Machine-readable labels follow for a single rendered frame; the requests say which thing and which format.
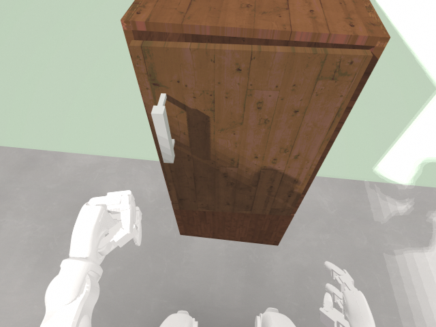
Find robot thigh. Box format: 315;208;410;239
160;313;198;327
255;312;296;327

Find right robot hand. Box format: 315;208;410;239
320;261;375;327

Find left robot hand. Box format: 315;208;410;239
69;190;142;265

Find left robot thigh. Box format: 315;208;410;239
160;313;198;327

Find handle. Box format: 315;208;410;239
151;93;175;164

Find cupboard door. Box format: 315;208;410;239
129;40;373;216

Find robot left forearm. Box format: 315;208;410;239
40;258;103;327

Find right robot thigh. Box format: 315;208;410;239
255;312;296;327

